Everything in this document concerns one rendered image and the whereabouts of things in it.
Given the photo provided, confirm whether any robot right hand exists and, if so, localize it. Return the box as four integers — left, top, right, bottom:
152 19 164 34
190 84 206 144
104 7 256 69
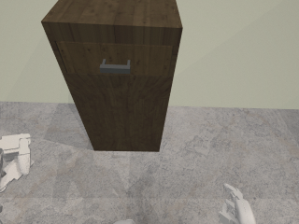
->
219 183 257 224

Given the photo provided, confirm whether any robot left hand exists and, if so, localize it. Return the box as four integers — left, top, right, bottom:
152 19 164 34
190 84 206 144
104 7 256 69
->
0 133 35 193

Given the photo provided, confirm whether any drawer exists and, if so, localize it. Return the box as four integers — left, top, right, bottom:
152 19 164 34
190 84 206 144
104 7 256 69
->
56 41 173 77

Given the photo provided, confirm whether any handle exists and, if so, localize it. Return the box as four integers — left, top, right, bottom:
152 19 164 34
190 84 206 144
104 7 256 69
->
99 59 131 74

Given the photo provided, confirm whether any cabinet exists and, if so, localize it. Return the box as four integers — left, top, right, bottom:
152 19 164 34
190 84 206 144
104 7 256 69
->
41 0 183 152

